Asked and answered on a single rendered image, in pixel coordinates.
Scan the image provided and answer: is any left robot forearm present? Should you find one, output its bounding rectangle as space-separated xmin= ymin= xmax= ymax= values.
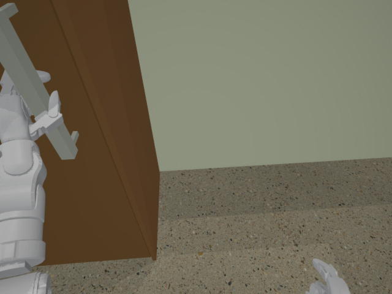
xmin=0 ymin=139 xmax=47 ymax=280

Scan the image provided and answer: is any robot left upper arm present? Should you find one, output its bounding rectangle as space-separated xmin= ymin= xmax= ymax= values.
xmin=0 ymin=272 xmax=53 ymax=294

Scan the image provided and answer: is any handle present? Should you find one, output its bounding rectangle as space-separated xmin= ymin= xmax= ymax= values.
xmin=0 ymin=3 xmax=79 ymax=160

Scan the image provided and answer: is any left robot hand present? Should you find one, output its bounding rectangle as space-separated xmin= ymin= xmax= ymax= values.
xmin=0 ymin=70 xmax=64 ymax=144

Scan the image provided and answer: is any wardrobe door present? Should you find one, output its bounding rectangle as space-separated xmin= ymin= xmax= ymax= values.
xmin=0 ymin=0 xmax=151 ymax=266

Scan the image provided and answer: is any right robot hand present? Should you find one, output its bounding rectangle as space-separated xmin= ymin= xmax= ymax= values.
xmin=305 ymin=258 xmax=350 ymax=294

